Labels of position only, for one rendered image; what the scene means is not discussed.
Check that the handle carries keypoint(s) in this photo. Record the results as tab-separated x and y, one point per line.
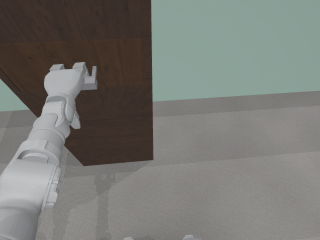
90	82

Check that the drawer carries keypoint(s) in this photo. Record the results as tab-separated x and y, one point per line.
119	62

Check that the robot left forearm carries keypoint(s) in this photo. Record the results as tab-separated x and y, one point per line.
47	138

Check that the left robot upper arm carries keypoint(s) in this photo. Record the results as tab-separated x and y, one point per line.
29	187

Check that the cabinet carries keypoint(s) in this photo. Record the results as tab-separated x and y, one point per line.
116	122

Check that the robot left hand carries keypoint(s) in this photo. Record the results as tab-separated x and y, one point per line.
67	81

